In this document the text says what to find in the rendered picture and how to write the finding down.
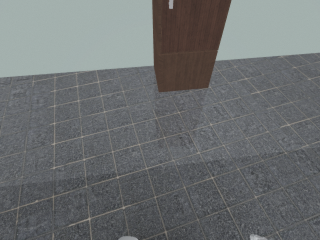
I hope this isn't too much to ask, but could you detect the cupboard door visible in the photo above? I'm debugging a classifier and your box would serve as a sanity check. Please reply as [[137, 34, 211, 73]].
[[161, 0, 230, 53]]

